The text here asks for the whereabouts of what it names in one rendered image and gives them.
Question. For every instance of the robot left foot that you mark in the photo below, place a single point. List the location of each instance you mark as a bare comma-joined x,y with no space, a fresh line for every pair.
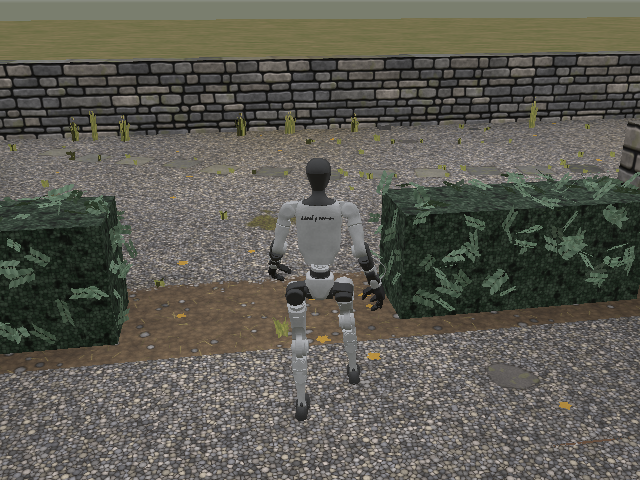
301,412

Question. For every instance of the left robot hand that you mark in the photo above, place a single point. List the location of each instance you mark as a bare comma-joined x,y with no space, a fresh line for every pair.
274,275

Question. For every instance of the robot left forearm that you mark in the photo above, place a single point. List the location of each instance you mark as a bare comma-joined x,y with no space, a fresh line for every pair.
274,259

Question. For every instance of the humanoid robot head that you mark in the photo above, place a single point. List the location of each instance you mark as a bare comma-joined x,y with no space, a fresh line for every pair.
318,171

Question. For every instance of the right robot hand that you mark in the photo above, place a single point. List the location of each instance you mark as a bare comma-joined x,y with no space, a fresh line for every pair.
379,296

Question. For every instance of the robot right upper arm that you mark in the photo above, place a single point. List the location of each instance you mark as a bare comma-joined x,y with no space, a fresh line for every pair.
351,212

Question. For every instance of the robot left upper arm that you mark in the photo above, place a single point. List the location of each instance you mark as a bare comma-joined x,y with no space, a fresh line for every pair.
283,224

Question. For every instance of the robot right forearm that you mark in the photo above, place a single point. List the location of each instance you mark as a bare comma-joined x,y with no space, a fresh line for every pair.
369,269

